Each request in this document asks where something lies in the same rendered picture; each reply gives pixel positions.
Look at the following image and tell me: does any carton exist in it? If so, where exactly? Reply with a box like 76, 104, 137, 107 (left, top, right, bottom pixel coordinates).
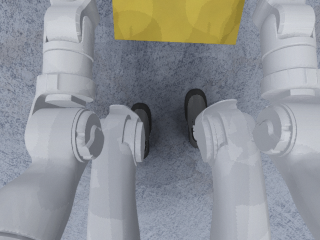
112, 0, 245, 45

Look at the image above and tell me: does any right robot forearm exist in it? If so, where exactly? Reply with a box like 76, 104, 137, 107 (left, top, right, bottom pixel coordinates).
251, 0, 320, 104

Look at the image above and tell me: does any robot right shin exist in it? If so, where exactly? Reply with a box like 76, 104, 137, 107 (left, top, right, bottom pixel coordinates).
192, 99, 256, 149

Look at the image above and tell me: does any robot shin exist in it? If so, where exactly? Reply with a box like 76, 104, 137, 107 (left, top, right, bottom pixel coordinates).
192, 99, 256, 149
100, 105, 145, 130

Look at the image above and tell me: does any left robot forearm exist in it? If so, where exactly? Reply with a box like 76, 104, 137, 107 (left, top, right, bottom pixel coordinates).
24, 0, 100, 149

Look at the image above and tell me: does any robot left shin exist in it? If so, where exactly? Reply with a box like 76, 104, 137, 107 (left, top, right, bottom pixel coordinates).
100, 105, 145, 130

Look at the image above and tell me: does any left robot upper arm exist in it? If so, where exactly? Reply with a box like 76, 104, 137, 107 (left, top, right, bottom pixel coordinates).
0, 108, 105, 240

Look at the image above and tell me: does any right robot upper arm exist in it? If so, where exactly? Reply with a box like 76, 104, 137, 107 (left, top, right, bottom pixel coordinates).
252, 102, 320, 240

